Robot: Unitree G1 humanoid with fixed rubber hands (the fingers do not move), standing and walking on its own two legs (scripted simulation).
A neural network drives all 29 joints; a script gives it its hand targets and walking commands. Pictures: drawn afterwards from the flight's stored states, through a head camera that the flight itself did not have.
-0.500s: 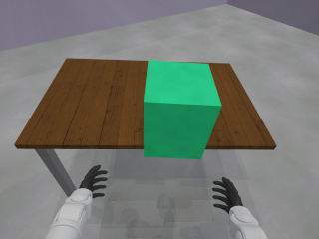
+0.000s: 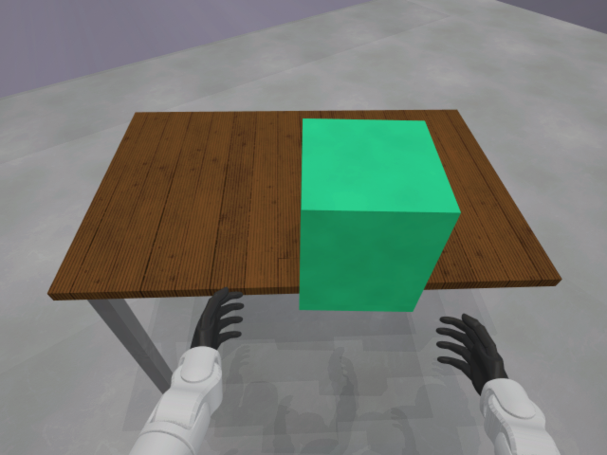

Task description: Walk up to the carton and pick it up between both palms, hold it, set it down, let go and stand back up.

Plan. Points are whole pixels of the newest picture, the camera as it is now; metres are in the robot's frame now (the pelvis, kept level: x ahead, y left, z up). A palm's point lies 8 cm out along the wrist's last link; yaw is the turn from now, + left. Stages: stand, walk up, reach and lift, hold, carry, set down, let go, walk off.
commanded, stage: reach and lift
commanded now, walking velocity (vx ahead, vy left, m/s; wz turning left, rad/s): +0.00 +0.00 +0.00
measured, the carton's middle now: (359, 218) +0.48 -0.09 +0.02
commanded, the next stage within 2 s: none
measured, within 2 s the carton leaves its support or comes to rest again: neither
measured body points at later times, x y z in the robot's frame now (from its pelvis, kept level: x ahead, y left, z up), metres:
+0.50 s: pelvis +0.05 -0.02 +0.01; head +0.06 -0.02 +0.46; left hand +0.31 +0.12 +0.01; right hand +0.30 -0.26 +0.00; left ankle +0.03 +0.09 -0.73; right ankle +0.03 -0.12 -0.73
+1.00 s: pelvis +0.05 -0.03 +0.02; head +0.05 -0.03 +0.47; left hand +0.37 +0.12 +0.06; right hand +0.36 -0.26 +0.06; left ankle +0.03 +0.09 -0.73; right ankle +0.03 -0.12 -0.73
